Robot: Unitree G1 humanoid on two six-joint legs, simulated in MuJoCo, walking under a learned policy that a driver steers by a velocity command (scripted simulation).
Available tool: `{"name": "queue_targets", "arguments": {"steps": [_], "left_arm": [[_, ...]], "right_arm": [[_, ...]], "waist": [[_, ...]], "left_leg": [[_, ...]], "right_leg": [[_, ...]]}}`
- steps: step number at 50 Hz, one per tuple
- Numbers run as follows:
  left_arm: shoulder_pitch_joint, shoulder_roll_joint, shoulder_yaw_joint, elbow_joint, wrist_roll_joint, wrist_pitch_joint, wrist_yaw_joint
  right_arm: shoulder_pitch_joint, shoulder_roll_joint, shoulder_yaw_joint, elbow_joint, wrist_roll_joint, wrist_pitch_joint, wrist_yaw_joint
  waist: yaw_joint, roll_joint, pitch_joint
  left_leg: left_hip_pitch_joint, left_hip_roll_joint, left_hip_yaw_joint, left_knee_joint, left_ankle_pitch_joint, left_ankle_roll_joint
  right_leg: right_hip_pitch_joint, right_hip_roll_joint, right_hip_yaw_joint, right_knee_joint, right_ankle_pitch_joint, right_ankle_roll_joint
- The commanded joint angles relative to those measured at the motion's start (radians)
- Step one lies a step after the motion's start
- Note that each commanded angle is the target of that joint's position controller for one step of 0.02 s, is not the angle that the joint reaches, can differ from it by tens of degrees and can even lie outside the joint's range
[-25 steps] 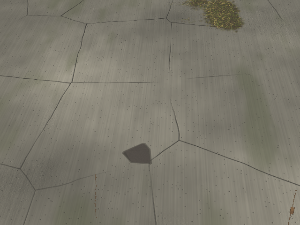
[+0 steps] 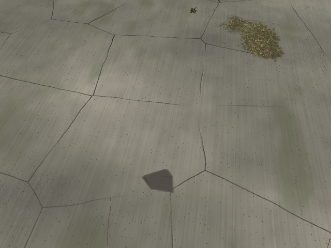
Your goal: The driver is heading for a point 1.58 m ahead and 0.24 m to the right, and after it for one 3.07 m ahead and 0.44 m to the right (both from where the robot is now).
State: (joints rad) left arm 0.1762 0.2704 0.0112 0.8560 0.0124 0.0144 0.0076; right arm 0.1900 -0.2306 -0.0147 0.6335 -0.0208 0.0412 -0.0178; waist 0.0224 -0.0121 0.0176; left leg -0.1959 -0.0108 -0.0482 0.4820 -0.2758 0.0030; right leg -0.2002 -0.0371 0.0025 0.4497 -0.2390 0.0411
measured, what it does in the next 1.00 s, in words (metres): stands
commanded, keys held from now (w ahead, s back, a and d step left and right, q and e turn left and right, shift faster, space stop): no key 0.98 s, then w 0.02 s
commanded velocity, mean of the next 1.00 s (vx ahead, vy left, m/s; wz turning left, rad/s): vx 0.00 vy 0.00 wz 0.01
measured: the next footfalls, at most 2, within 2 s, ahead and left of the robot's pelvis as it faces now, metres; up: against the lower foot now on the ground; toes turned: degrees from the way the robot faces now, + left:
left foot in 1.76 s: +0.49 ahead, +0.19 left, -0.14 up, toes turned +2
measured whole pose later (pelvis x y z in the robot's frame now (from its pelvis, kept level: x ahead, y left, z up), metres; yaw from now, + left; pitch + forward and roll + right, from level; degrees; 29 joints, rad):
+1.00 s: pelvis +0.00 +0.00 +0.00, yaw -1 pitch -1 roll +0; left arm 0.24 0.22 0.01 1.10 0.00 0.03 0.06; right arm 0.26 -0.22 -0.02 1.00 0.00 0.02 -0.04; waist 0.01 0.00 0.03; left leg -0.15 -0.01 -0.04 0.40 -0.24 0.00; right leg -0.17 -0.04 0.02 0.40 -0.21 0.04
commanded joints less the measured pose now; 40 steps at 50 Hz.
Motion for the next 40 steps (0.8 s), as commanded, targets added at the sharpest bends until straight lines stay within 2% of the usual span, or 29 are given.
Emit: {"name": "queue_targets", "arguments": {"steps": [1, 8, 18, 40], "left_arm": [[-0.015, 0.102, 0.024, -0.033, -0.001, -0.008, 0.010], [0.000, 0.110, 0.028, 0.022, -0.003, -0.002, 0.027], [0.023, 0.110, 0.031, 0.098, -0.008, 0.005, 0.044], [0.078, 0.073, 0.025, 0.207, -0.011, 0.011, 0.056]], "right_arm": [[-0.004, -0.124, -0.034, -0.054, 0.000, -0.018, -0.004], [0.011, -0.118, -0.033, -0.016, 0.004, -0.029, -0.003], [0.048, -0.113, -0.036, 0.072, 0.010, -0.035, -0.007], [0.087, -0.105, -0.029, 0.279, 0.019, -0.033, -0.020]], "waist": [[-0.008, 0.066, -0.021], [-0.004, 0.033, -0.029], [-0.004, 0.025, -0.024], [-0.008, 0.013, 0.009]], "left_leg": [[-0.011, 0.087, -0.099, -0.118, 0.180, 0.055], [-0.007, 0.073, -0.086, -0.129, 0.203, 0.057], [0.008, 0.053, -0.057, -0.137, 0.241, 0.051], [0.013, 0.031, -0.014, -0.153, 0.222, 0.035]], "right_leg": [[0.007, -0.024, 0.029, -0.053, 0.091, -0.024], [0.037, -0.031, 0.032, -0.063, 0.110, -0.014], [0.050, -0.029, 0.030, -0.077, 0.127, -0.017], [0.048, -0.009, 0.013, -0.102, 0.139, -0.031]]}}
Keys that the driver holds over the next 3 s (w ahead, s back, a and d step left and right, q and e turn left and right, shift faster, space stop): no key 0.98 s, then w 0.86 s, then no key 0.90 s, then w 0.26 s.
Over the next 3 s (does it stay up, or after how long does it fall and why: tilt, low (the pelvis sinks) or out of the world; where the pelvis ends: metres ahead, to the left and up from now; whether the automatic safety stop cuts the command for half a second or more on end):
stays up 0.70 0.07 -0.15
